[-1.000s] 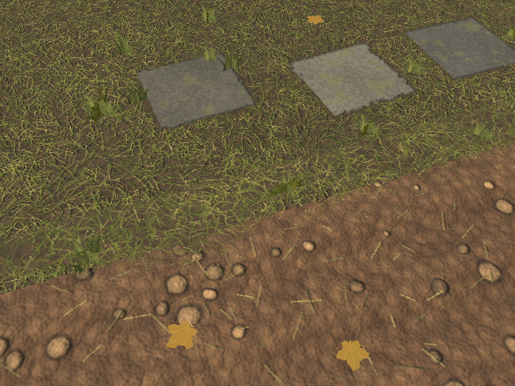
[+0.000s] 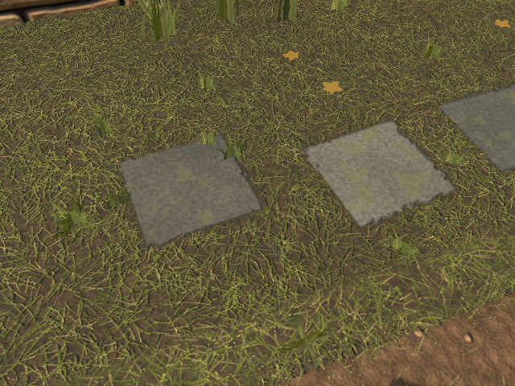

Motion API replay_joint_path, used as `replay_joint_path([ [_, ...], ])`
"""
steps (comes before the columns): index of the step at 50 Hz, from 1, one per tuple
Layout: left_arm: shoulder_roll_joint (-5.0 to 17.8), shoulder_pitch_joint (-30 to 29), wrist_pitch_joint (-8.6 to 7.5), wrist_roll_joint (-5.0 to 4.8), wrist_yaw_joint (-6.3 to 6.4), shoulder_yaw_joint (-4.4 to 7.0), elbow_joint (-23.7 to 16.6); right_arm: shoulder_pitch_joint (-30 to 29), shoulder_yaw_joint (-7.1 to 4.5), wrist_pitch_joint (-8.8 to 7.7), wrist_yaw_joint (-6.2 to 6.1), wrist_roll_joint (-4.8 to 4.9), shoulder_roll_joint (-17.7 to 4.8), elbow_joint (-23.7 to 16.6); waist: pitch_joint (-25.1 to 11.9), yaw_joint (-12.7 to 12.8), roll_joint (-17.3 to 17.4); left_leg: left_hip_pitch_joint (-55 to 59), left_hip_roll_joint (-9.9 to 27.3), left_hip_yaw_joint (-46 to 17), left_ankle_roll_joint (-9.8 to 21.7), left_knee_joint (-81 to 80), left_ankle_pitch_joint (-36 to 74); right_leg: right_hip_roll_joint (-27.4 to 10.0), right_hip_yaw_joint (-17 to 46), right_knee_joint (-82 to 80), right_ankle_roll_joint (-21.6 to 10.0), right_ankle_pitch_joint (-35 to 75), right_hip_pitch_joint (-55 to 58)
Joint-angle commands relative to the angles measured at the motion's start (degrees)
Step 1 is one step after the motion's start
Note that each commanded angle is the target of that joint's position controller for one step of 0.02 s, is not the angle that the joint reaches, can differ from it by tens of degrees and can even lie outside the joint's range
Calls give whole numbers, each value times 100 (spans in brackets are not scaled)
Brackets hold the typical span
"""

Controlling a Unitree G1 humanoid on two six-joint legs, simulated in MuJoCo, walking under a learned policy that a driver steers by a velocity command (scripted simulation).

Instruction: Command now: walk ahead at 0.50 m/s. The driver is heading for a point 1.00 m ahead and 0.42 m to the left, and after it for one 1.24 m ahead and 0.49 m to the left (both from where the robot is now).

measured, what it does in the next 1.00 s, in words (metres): walks ahead, turning left: right foot, then left foot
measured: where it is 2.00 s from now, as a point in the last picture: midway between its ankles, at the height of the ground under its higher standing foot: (120, 238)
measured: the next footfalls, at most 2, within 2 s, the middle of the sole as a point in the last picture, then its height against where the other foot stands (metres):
right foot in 0.14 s outside the picture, level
left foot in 0.72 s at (205, 374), level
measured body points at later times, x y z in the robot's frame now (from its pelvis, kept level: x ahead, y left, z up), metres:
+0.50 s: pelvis +0.28 -0.06 +0.00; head +0.29 -0.06 +0.45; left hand +0.25 +0.20 -0.14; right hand +0.45 -0.30 -0.12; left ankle +0.41 +0.14 -0.68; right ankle +0.23 -0.15 -0.75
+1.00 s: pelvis +0.54 +0.06 +0.00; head +0.57 +0.09 +0.45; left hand +0.61 +0.38 -0.09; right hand +0.72 -0.17 -0.11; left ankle +0.50 +0.11 -0.75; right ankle +0.76 -0.07 -0.68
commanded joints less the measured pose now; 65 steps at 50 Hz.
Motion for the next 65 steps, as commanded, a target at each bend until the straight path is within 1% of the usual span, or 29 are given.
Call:
replay_joint_path([
  [1, 290, -713, -91, -39, -92, 5, -481, 240, -188, -3, -39, 42, -923, -111, 418, -45, 554, -114, 1634, -719, 849, -288, 1083, 187, -169, -448, -48, 12, 61],
  [5, 564, -446, -175, -61, -201, 82, -539, 126, -251, 115, -87, 64, -1073, -82, 217, 297, 736, 429, 1913, -801, 649, 394, 2176, 400, -273, -780, -357, -806, 659],
  [7, 1033, 1140, -204, -7, -139, 337, -81, -32, -160, 157, -82, 52, -864, -165, -764, 1054, 556, -275, 1382, -487, 372, 2276, 3181, 507, -306, -869, -663, -682, 3048],
  [8, 1520, 2111, -193, 99, -71, 459, 78, 147, -37, 137, -74, -40, -522, -329, -1678, 1219, -331, -1832, 836, -157, 82, 4342, 1309, -847, 1361, -902, -1125, -995, 4948],
  [9, 1605, 2223, -182, 111, -119, 436, 138, 671, 101, 13, -48, 56, -25, -299, -2213, 936, -1593, -3535, 14, -655, -90, 5759, -2178, -1733, 3732, -1738, -1738, -1824, 6071],
  [10, 1043, 2002, -199, 60, -119, 289, 93, 276, -66, -60, -40, 209, -706, -269, -1683, 1064, -897, -4096, 346, -1225, -19, 6381, -2051, -1530, 3395, -1894, -1479, -2295, 5656],
  [11, 799, 1541, -213, 40, -104, 211, -3, -118, -116, -95, -40, 267, -876, -394, -989, 963, -631, -4280, 628, -1101, 67, 6359, -1486, -1379, 2449, -1982, -1209, -2015, 4880],
  [12, 652, 1103, -226, 73, -115, 158, -71, -313, -130, -75, -83, 225, -817, -412, -665, 765, -206, -4005, 903, -1000, 58, 6100, -956, -1159, 1852, -2182, -1053, -1684, 4115],
  [15, 376, 765, -277, 170, -118, 96, -2, -146, -184, 149, -85, 179, -503, -350, -226, 408, -375, -3343, 1207, -1018, 27, 5590, -266, -764, 690, -2707, -904, -1004, 3049],
  [18, 568, 915, -311, 187, -33, 159, 117, -376, -198, 281, -84, 154, -391, -480, 23, 362, -167, -3730, 1221, -1064, -56, 5255, 261, -734, 43, -2905, -956, -339, 2961],
  [24, 724, 1140, -239, 164, 124, 188, 160, -1276, -155, 255, 62, 71, -295, -855, 322, 564, -36, -4012, 1092, -714, -144, 3563, 1601, -623, -903, -3049, -805, 87, 3302],
  [30, 896, 1696, -18, 48, 170, 258, 286, -2223, -49, 255, 298, 83, -178, -1433, 612, 834, 34, -4323, 920, -101, 74, 2660, 1058, -962, -1359, -2554, -760, 1051, 4452],
  [33, 1158, 1475, 95, -9, 218, 324, 163, -1888, -173, 279, 374, 113, -450, -1565, 167, 435, -309, -3271, 404, 397, 370, 2613, 238, -991, -1590, -1531, -606, 3696, 4610],
  [35, 1273, 1224, 162, -51, 236, 335, 64, -473, -453, 288, 321, 145, -976, -1285, -606, -386, -336, -1270, -35, 451, 731, 2129, 363, -768, -1709, 424, -379, 4087, 4068],
  [36, 1156, 1240, 109, 25, 235, 286, -51, 349, -654, 342, 181, 116, -1480, -1094, -1095, -699, 261, 443, 561, -709, 1045, 1864, 351, -490, -1701, 2179, -102, 2145, 2660],
  [37, 193, 1725, -79, 173, 125, 23, -337, 144, -687, 298, 146, 110, -1957, -1131, -1469, 106, 1609, 2122, 1953, -3959, 2064, 1380, -202, 784, -1012, 4106, 216, -3538, 122],
  [38, 595, 1129, -362, -77, 30, 60, -518, 421, -551, 232, 170, 21, -1580, -1244, -2054, -255, 1038, 2469, 2286, -5101, 2226, 608, -490, 892, 279, 4651, 93, -3813, -562],
  [39, 773, 629, -483, -254, -13, 112, -678, 226, -463, 164, 175, -6, -1246, -1207, -1299, -283, 788, 2022, 2131, -4215, 1920, 527, -18, 601, 341, 4467, -62, -3276, -1035],
  [41, 809, 637, -504, -20, 54, 159, -564, -619, -342, 105, 175, 47, -837, -1393, -533, 243, 168, 297, 1623, -2872, 1530, 500, 1052, 156, 295, 3439, -91, -2507, -384],
  [42, 879, 781, -418, 34, 57, 212, -546, -831, -285, 96, 150, 3, -713, -1499, -463, 438, 206, -223, 1477, -2581, 1474, 373, 1415, 35, 331, 3172, -37, -2334, 29],
  [45, 704, 713, -211, 135, 75, 201, -683, -747, -313, 72, 52, 24, -915, -1531, -289, 575, 271, -974, 1297, -2174, 1478, 146, 2005, 38, 173, 2373, 233, -1994, 317],
  [51, 437, -556, -213, 109, 12, 65, -1139, -219, -352, 163, -93, 73, -1077, -1471, -54, 95, 659, -1386, 774, -1697, 978, 275, 1389, 563, -16, -153, 361, 88, 701],
  [56, 723, -889, -332, 25, -120, 122, -1389, 108, -332, 246, -128, 100, -1022, -1398, -73, 9, 823, -635, 1101, -2488, 859, 924, 929, 747, 191, -909, 175, -245, 845],
  [59, 976, -5, -440, 48, -116, 250, -1209, -124, -301, 289, -150, 72, -949, -1526, -393, 537, 1031, -569, 939, -2664, 634, 1757, 1626, 800, 62, -1278, -156, -601, 2059],
  [60, 1227, 809, -468, 161, -78, 334, -1106, -259, -198, 262, -119, 23, -688, -1656, -1083, 936, 791, -1126, 642, -2341, 425, 2974, 1494, 157, 582, -1051, -502, -571, 3482],
  [61, 1675, 1677, -417, 271, -33, 453, -995, 282, -109, 221, -135, 76, -374, -1792, -1992, 923, -435, -2912, -119, -1552, -19, 4950, -167, -1139, 2584, -1170, -1251, -1261, 5625],
  [62, 1523, 1800, -350, 131, -85, 423, -879, 662, -75, 182, -123, 168, -574, -1849, -2204, 769, -1684, -4142, -65, -1414, -133, 6051, -2295, -1821, 4463, -1728, -1660, -2439, 6089],
  [63, 984, 1488, -295, 48, -64, 283, -1005, 355, -193, 215, -111, 202, -1073, -1761, -1364, 863, -907, -4569, 314, -1489, -197, 6551, -1880, -1631, 3863, -1869, -1429, -3168, 5443],
  [65, 715, 949, -178, 116, -32, 176, -1042, -425, -229, 266, -91, 68, -1084, -1937, -316, 752, -146, -4349, 698, -1129, -214, 6287, -1071, -1093, 2293, -2126, -1063, -2363, 3841],
])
